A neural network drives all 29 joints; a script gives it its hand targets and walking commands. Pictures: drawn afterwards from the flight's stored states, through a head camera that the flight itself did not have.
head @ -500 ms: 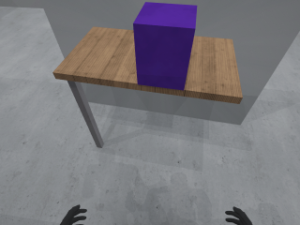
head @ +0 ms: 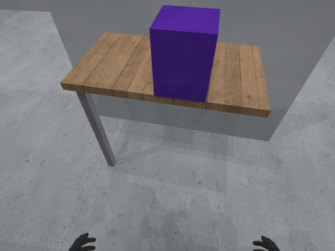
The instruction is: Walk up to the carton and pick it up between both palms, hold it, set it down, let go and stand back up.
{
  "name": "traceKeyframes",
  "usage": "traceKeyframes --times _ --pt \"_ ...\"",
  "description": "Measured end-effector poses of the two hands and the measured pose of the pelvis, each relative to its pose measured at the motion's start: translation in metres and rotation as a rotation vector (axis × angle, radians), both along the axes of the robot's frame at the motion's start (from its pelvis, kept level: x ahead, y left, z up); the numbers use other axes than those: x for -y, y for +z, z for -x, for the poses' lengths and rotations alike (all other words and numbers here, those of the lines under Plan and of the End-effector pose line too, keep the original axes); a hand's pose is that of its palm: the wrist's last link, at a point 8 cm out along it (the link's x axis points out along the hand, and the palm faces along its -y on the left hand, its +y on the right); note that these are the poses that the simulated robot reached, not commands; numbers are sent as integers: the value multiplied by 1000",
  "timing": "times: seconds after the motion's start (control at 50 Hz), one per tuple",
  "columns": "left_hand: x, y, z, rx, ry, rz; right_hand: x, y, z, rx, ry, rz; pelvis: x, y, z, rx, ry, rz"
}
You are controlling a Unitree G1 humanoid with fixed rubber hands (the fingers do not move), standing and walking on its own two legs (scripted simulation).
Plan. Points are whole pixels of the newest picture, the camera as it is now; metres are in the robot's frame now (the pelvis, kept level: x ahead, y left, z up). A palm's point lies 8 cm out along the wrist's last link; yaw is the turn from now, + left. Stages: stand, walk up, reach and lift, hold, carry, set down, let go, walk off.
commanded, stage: stand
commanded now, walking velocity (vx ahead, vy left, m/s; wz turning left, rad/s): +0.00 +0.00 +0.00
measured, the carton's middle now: (184, 55) +0.71 -0.04 +0.09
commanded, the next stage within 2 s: none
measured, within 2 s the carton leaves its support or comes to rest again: neither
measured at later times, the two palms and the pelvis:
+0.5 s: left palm out of the picture +0.09 +0.25 -0.10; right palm out of the picture +0.09 -0.25 -0.11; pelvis +0.00 +0.00 +0.00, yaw +0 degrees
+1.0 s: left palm out of the picture +0.08 +0.25 -0.10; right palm out of the picture +0.08 -0.25 -0.11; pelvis +0.00 +0.00 +0.00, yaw +0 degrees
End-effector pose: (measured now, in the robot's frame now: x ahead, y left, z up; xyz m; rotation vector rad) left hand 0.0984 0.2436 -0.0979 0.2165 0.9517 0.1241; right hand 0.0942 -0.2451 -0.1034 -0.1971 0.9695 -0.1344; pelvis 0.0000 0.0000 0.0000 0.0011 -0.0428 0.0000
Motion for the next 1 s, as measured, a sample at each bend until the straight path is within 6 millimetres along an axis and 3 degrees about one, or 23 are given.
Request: traceKeyframes --times 1.0 --pt "-4 -4 16 -65 16 -9 2 -4 12 -51 -8 5 0 3 -2 -2 0 -1"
